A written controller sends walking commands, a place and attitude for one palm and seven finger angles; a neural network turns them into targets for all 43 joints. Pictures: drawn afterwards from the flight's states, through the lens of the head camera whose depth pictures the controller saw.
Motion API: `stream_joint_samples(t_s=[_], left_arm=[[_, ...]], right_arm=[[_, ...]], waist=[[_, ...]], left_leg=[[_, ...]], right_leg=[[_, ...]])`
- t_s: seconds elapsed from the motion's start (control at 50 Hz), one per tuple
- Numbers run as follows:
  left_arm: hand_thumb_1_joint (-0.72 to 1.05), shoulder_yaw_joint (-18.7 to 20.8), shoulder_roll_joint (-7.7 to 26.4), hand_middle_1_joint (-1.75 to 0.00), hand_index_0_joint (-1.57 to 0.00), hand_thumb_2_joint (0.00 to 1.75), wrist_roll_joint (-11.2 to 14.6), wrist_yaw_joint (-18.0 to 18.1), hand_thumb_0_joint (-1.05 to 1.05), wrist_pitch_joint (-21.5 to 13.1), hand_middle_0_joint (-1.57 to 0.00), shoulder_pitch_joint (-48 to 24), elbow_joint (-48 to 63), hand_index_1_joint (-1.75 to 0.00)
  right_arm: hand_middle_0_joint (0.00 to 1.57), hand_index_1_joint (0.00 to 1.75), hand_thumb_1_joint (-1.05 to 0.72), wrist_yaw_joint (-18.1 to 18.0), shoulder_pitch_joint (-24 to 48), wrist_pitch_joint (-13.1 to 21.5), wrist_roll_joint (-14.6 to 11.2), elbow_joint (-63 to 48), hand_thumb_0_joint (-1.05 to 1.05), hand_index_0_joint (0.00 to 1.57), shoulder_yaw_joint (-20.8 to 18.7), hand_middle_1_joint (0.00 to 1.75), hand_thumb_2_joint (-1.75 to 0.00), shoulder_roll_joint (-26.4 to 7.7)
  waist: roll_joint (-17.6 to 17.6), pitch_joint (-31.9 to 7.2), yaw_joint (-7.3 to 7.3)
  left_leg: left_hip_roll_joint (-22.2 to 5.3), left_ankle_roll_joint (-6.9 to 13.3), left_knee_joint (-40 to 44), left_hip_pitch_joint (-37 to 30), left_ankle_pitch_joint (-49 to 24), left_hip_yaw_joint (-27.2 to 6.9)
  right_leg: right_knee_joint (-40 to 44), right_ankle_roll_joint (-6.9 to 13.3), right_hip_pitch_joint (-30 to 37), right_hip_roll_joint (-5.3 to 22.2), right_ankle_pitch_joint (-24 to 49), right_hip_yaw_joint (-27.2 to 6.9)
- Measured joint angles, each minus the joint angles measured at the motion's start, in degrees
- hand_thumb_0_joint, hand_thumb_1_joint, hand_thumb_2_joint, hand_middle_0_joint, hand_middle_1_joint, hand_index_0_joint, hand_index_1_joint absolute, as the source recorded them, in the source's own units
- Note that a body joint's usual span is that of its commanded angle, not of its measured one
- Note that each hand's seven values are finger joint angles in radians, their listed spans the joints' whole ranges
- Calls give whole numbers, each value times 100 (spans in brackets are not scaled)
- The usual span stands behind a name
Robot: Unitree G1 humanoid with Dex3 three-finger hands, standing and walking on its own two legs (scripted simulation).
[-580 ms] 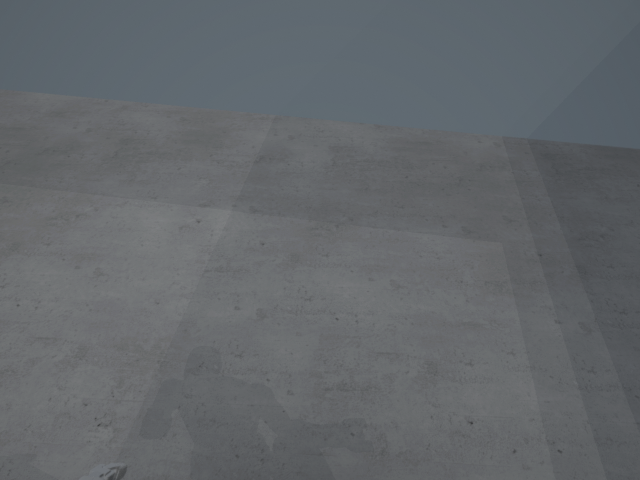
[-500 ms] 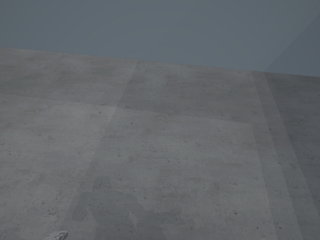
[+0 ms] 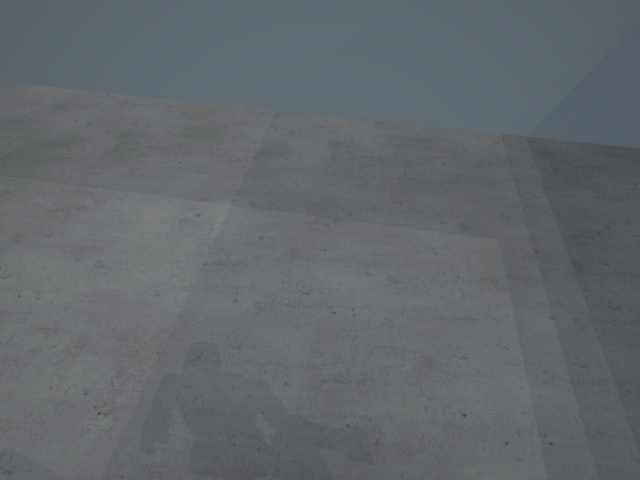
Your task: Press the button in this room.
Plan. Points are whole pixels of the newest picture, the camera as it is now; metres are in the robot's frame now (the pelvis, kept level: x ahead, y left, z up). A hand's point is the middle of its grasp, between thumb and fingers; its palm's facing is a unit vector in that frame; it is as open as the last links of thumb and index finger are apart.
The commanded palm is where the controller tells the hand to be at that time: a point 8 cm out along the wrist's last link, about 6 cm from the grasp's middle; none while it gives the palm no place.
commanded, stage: stand and wait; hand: left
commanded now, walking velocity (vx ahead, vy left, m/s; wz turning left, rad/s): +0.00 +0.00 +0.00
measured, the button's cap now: out of the picture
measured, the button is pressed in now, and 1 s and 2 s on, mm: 0 0 0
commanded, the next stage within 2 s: turn or walk to find it in 0.32 s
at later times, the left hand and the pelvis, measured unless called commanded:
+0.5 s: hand out of the picture +0.08 +0.25 -0.16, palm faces +0.00 -0.94 -0.34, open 7.4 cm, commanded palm none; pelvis -0.01 +0.00 +0.00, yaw +2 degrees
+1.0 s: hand out of the picture +0.01 +0.21 -0.17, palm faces +0.22 -0.94 -0.28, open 7.4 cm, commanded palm none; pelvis -0.03 -0.01 -0.01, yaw +13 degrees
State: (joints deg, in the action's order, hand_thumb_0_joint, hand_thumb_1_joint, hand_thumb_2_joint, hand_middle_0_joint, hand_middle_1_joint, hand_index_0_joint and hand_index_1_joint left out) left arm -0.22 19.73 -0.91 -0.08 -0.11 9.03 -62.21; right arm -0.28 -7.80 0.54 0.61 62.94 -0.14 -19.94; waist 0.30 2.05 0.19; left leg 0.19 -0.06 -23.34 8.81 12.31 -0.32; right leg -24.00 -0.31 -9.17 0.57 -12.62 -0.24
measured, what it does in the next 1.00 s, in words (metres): steps on the spot: right foot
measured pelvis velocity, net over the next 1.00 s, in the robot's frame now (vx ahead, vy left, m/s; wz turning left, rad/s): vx -0.03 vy -0.01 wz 0.22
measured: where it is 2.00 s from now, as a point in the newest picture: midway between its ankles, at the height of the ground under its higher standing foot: outside the picture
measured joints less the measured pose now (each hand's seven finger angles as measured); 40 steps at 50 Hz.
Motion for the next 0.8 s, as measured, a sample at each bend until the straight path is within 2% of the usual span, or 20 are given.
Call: stream_joint_samples(t_s=[0.36,0.48,0.64,0.72,0.8], left_arm=[[90,-16,5,-30,-21,90,-8,-9,0,-26,-20,-138,-18,-30],[90,29,-55,-30,-21,90,-8,48,0,48,-20,-195,115,-30],[90,46,-412,-30,-21,90,-26,127,0,180,-20,21,493,-30],[90,71,-522,-30,-21,90,-41,138,0,273,-20,190,610,-30],[90,146,-549,-30,-21,90,-22,168,0,341,-20,175,645,-30]], right_arm=[[21,30,-91,26,26,23,-6,85,0,21,27,30,-90,29],[21,30,-91,23,-3,-40,5,-36,0,21,7,30,-90,64],[20,30,-91,53,-213,-259,15,-365,0,20,-35,30,-90,419],[21,30,-91,82,-328,-288,29,-540,0,21,-69,30,-90,657],[21,30,-91,49,-456,-223,43,-700,0,21,-67,30,-90,899]], waist=[[0,-48,27],[-2,-45,66],[-40,-2,53],[104,63,47],[170,153,89]], left_leg=[[0,5,105,2,-100,10],[64,14,-90,193,-50,-108],[181,38,-916,805,260,-374],[332,127,-1261,1005,411,-390],[416,178,-1130,1077,256,-512]], right_leg=[[118,-9,1,1,110,-10],[-85,-34,-138,66,2,108],[-704,-54,-537,171,-324,381],[-1159,-123,-757,323,-550,400],[-2454,-147,-1217,174,-1456,164]])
